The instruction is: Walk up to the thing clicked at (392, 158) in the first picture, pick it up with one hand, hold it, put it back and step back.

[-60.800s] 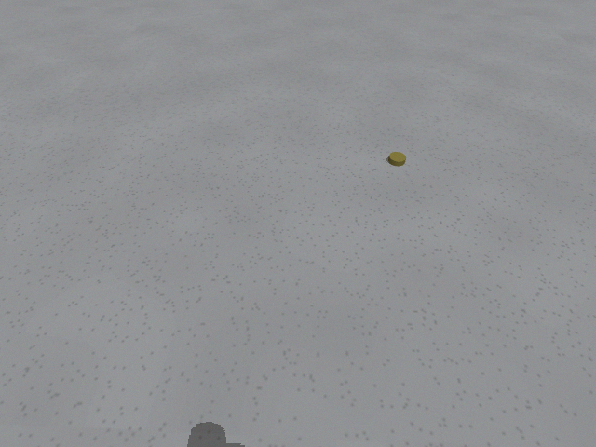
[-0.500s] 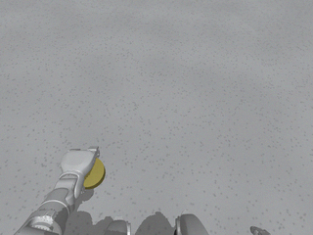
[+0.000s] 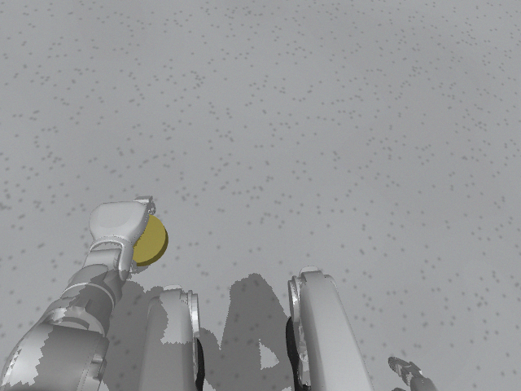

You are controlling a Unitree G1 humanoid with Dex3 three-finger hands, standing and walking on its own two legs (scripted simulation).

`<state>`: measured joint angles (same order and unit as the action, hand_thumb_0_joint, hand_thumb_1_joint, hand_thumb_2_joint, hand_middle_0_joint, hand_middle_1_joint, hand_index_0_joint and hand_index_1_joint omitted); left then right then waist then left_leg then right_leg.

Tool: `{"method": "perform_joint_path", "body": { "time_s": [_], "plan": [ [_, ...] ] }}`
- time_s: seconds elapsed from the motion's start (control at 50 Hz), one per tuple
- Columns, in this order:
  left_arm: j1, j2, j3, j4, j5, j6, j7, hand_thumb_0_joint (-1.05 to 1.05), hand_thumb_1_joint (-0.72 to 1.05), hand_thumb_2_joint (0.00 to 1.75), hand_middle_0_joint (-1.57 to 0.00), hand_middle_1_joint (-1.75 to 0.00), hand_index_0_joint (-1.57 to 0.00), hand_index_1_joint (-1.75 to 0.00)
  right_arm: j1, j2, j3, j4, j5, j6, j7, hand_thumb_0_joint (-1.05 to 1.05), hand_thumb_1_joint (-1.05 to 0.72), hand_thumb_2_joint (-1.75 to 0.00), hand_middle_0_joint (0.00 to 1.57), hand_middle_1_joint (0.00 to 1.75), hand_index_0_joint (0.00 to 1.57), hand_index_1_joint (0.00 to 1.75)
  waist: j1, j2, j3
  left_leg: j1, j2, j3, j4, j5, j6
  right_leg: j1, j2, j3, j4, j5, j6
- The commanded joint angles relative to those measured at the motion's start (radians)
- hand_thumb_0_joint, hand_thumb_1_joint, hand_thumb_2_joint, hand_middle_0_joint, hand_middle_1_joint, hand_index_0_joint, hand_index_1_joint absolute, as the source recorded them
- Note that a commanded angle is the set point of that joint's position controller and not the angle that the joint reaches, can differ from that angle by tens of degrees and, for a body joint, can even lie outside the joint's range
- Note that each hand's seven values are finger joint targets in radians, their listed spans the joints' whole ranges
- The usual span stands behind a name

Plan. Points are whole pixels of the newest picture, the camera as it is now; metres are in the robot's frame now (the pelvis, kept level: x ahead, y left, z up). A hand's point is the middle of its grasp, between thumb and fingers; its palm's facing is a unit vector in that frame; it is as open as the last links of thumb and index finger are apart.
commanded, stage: crouch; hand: left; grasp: from above
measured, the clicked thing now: (141, 239) +0.40 +0.18 -0.20
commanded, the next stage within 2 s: lower in 0.94 s
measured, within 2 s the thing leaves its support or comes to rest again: neither
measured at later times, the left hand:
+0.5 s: hand (146, 241) +0.41 +0.19 -0.27, palm faces -0.49 -0.03 -0.87, open 11.8 cm
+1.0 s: hand (152, 240) +0.43 +0.19 -0.32, palm faces -0.46 -0.01 -0.89, open 11.8 cm
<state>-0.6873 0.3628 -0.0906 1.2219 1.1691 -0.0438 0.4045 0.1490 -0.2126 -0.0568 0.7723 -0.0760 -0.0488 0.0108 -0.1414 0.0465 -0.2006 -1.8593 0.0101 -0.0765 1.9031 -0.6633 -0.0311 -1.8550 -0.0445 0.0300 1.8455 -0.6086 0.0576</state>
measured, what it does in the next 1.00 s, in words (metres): lowers itself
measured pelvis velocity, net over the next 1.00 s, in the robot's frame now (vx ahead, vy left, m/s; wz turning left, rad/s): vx -0.01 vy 0.00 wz -0.04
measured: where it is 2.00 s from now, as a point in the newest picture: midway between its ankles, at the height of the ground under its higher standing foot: (248, 386)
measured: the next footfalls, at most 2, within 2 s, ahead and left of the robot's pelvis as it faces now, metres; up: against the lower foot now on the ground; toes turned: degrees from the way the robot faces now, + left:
none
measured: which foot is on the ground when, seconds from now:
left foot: down 0.00-1.00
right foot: down 0.00-1.00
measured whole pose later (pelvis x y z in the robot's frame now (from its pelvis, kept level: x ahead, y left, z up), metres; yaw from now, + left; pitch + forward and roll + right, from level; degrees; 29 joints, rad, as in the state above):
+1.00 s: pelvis -0.01 +0.00 -0.14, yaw -2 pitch +34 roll -5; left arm -0.92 0.47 -0.01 1.53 1.22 -0.08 0.52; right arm 0.13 -0.25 -0.01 0.80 -0.16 -0.09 0.12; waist -0.22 0.03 -0.11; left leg -2.26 -0.02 -0.14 2.36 -0.70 -0.05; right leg -2.25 -0.01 0.03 2.28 -0.63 0.07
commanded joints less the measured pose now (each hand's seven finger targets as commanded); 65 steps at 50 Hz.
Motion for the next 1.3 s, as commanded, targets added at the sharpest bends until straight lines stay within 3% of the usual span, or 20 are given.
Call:
{"method": "perform_joint_path", "body": {
  "time_s": [0.0, 0.1, 0.2, 0.26, 0.32, 0.4, 0.42, 0.48, 0.52, 0.58, 0.62, 0.7, 0.76, 0.88, 1.0, 1.1, 1.12, 1.16, 1.18, 1.28],
  "plan": [
    [-0.403, 0.152, 0.020, -0.160, 0.017, -0.017, 0.087, 0.00, 0.53, 0.95, -0.90, -0.84, -0.92, -0.83, 0.136, -0.211, -0.066, -0.053, -0.014, -0.036, 0.006, 0.00, -0.90, -0.90, 0.20, 0.30, 0.20, 0.30, -0.058, 0.107, -0.618, 0.397, -0.032, 0.046, -0.192, 0.112, 0.032, 0.231, 0.033, -0.113, -0.136, 0.104, -0.089],
    [-0.422, 0.240, 0.077, -0.127, 0.034, 0.006, 0.130, 0.00, 0.46, 1.00, -0.87, -0.86, -0.87, -0.85, 0.150, -0.223, -0.061, -0.042, -0.032, -0.040, 0.025, 0.00, -0.90, -0.90, 0.20, 0.30, 0.20, 0.30, -0.038, 0.135, -0.677, 0.355, -0.034, 0.075, -0.106, 0.180, 0.038, 0.236, 0.028, -0.108, -0.069, 0.168, -0.086],
    [-0.464, 0.243, 0.077, -0.084, 0.027, 0.023, 0.129, 0.00, 0.47, 0.99, -0.88, -0.84, -0.88, -0.84, 0.130, -0.221, -0.058, -0.039, -0.042, -0.036, 0.035, 0.00, -0.90, -0.90, 0.20, 0.30, 0.20, 0.30, -0.045, 0.156, -0.678, 0.295, -0.034, 0.089, -0.038, 0.163, 0.044, 0.196, 0.034, -0.107, -0.021, 0.162, -0.085],
    [-0.425, 0.196, 0.062, -0.027, 0.008, 0.033, 0.110, 0.00, 0.50, 1.04, -0.91, -0.85, -0.90, -0.85, 0.144, -0.223, -0.057, -0.040, -0.047, -0.037, 0.046, 0.00, -0.90, -0.90, 0.20, 0.30, 0.20, 0.30, -0.067, 0.118, -0.640, 0.246, -0.034, 0.085, -0.011, 0.165, 0.047, 0.183, 0.032, -0.113, 0.002, 0.172, -0.080],
    [-0.433, 0.228, 0.073, -0.041, -0.010, 0.030, 0.090, 0.00, 0.48, 1.03, -0.88, -0.85, -0.88, -0.86, 0.135, -0.225, -0.060, -0.046, -0.042, -0.031, 0.049, 0.00, -0.90, -0.90, 0.20, 0.30, 0.20, 0.30, -0.053, 0.124, -0.641, 0.211, -0.035, 0.091, 0.012, 0.155, 0.052, 0.177, 0.038, -0.113, 0.019, 0.164, -0.079],
    [-0.432, 0.183, 0.053, -0.004, -0.020, 0.011, 0.066, 0.00, 0.49, 1.01, -0.88, -0.85, -0.88, -0.85, 0.143, -0.229, -0.056, -0.043, -0.045, -0.032, 0.059, 0.00, -0.90, -0.90, 0.20, 0.30, 0.20, 0.30, -0.086, 0.087, -0.587, 0.154, -0.034, 0.081, 0.047, 0.147, 0.052, 0.136, 0.040, -0.124, 0.057, 0.158, -0.079],
    [-0.473, 0.243, 0.069, -0.050, -0.017, -0.003, 0.065, 0.00, 0.47, 1.01, -0.87, -0.86, -0.87, -0.86, 0.138, -0.234, -0.060, -0.044, -0.043, -0.029, 0.059, 0.00, -0.90, -0.90, 0.20, 0.30, 0.20, 0.30, -0.067, 0.110, -0.629, 0.160, -0.034, 0.085, 0.055, 0.148, 0.052, 0.155, 0.044, -0.121, 0.069, 0.158, -0.082],
    [-0.422, 0.203, 0.061, 0.034, 0.000, -0.021, 0.066, 0.00, 0.50, 1.02, -0.89, -0.86, -0.89, -0.86, 0.157, -0.233, -0.052, -0.038, -0.050, -0.031, 0.066, 0.00, -0.90, -0.90, 0.20, 0.30, 0.20, 0.30, -0.087, 0.054, -0.568, 0.107, -0.036, 0.086, 0.094, 0.149, 0.056, 0.136, 0.042, -0.123, 0.084, 0.163, -0.075],
    [-0.518, 0.290, 0.097, -0.045, 0.021, -0.047, 0.083, 0.00, 0.50, 1.00, -0.88, -0.87, -0.89, -0.87, 0.158, -0.246, -0.050, -0.032, -0.052, -0.034, 0.069, 0.00, -0.90, -0.90, 0.20, 0.30, 0.20, 0.30, -0.066, 0.132, -0.612, 0.116, -0.040, 0.093, 0.106, 0.150, 0.052, 0.115, 0.041, -0.119, 0.109, 0.159, -0.081],
    [-0.503, 0.242, 0.077, 0.040, 0.037, -0.058, 0.105, 0.00, 0.50, 0.98, -0.88, -0.87, -0.89, -0.86, 0.156, -0.244, -0.044, -0.027, -0.056, -0.041, 0.079, 0.00, -0.90, -0.90, 0.20, 0.30, 0.20, 0.30, -0.095, 0.116, -0.549, 0.103, -0.038, 0.085, 0.115, 0.102, 0.048, 0.041, 0.045, -0.134, 0.126, 0.107, -0.085],
    [-0.544, 0.299, 0.105, 0.013, 0.052, -0.069, 0.129, 0.00, 0.50, 0.95, -0.87, -0.85, -0.88, -0.84, 0.148, -0.249, -0.045, -0.028, -0.064, -0.045, 0.080, 0.00, -0.90, -0.90, 0.20, 0.30, 0.20, 0.30, -0.075, 0.164, -0.579, 0.113, -0.041, 0.092, 0.119, 0.080, 0.045, 0.024, 0.044, -0.133, 0.142, 0.080, -0.091],
    [-0.538, 0.269, 0.094, 0.066, 0.059, -0.063, 0.157, 0.00, 0.52, 0.95, -0.87, -0.88, -0.89, -0.86, 0.150, -0.246, -0.035, -0.023, -0.075, -0.052, 0.091, 0.00, -0.90, -0.90, 0.20, 0.30, 0.20, 0.30, -0.092, 0.143, -0.592, 0.088, -0.044, 0.095, 0.152, 0.081, 0.049, 0.034, 0.046, -0.136, 0.157, 0.088, -0.085],
    [-0.567, 0.316, 0.120, 0.054, 0.061, -0.057, 0.167, 0.00, 0.52, 0.99, -0.87, -0.90, -0.89, -0.89, 0.168, -0.258, -0.038, -0.019, -0.077, -0.048, 0.092, 0.00, -0.90, -0.90, 0.20, 0.30, 0.20, 0.30, -0.083, 0.155, -0.640, 0.076, -0.045, 0.093, 0.164, 0.102, 0.052, 0.046, 0.046, -0.137, 0.173, 0.110, -0.084],
    [-0.549, 0.251, 0.091, 0.168, 0.045, -0.035, 0.162, 0.00, 0.53, 0.99, -0.88, -0.90, -0.89, -0.88, 0.168, -0.256, -0.030, -0.006, -0.082, -0.051, 0.102, 0.00, -0.90, -0.90, 0.20, 0.30, 0.20, 0.30, -0.110, 0.133, -0.542, 0.027, -0.045, 0.088, 0.184, 0.066, 0.053, -0.020, 0.050, -0.149, 0.185, 0.085, -0.086],
    [-0.587, 0.269, 0.095, 0.182, 0.041, -0.054, 0.145, 0.00, 0.54, 0.99, -0.89, -0.89, -0.90, -0.88, 0.174, -0.272, -0.022, 0.000, -0.086, -0.061, 0.116, 0.00, -0.90, -0.90, 0.20, 0.30, 0.20, 0.30, -0.114, 0.135, -0.523, -0.002, -0.047, 0.080, 0.197, 0.056, 0.053, -0.040, 0.049, -0.158, 0.216, 0.076, -0.087],
    [-0.579, 0.296, 0.110, 0.216, 0.067, -0.081, 0.154, 0.00, 0.45, 1.00, -0.85, -0.85, -0.85, -0.85, 0.183, -0.281, -0.015, 0.007, -0.093, -0.071, 0.132, 0.00, -0.90, -0.90, 0.20, 0.30, 0.20, 0.30, -0.120, 0.128, -0.524, -0.006, -0.048, 0.079, 0.231, 0.089, 0.052, -0.044, 0.051, -0.160, 0.242, 0.109, -0.085],
    [-0.577, 0.265, 0.092, 0.228, 0.067, -0.089, 0.156, 0.00, 0.46, 0.98, -0.85, -0.87, -0.85, -0.87, 0.178, -0.274, -0.010, 0.007, -0.101, -0.072, 0.138, 0.00, -0.90, -0.90, 0.20, 0.30, 0.20, 0.30, -0.133, 0.148, -0.523, -0.006, -0.047, 0.081, 0.235, 0.095, 0.050, -0.038, 0.054, -0.161, 0.251, 0.118, -0.086],
    [-0.591, 0.289, 0.108, 0.265, 0.085, -0.100, 0.178, 0.00, 0.46, 0.98, -0.85, -0.86, -0.85, -0.86, 0.178, -0.279, -0.007, 0.012, -0.113, -0.082, 0.148, 0.00, -0.90, -0.90, 0.20, 0.30, 0.20, 0.30, -0.144, 0.124, -0.484, -0.024, -0.049, 0.079, 0.253, 0.072, 0.053, -0.069, 0.055, -0.166, 0.252, 0.099, -0.084],
    [-0.599, 0.323, 0.129, 0.198, 0.088, -0.112, 0.190, 0.00, 0.44, 0.97, -0.84, -0.86, -0.84, -0.86, 0.187, -0.286, -0.011, 0.016, -0.110, -0.080, 0.148, 0.00, -0.90, -0.90, 0.20, 0.30, 0.20, 0.30, -0.121, 0.165, -0.531, -0.007, -0.050, 0.084, 0.246, 0.097, 0.050, -0.041, 0.054, -0.162, 0.252, 0.121, -0.084],
    [-0.621, 0.313, 0.134, 0.252, 0.118, -0.125, 0.248, 0.00, 0.48, 0.97, -0.85, -0.88, -0.86, -0.87, 0.184, -0.284, 0.002, 0.028, -0.142, -0.093, 0.178, 0.00, -0.90, -0.90, 0.20, 0.30, 0.20, 0.30, -0.162, 0.187, -0.529, 0.006, -0.047, 0.077, 0.283, 0.118, 0.047, -0.064, 0.059, -0.174, 0.292, 0.153, -0.082]
  ]
}}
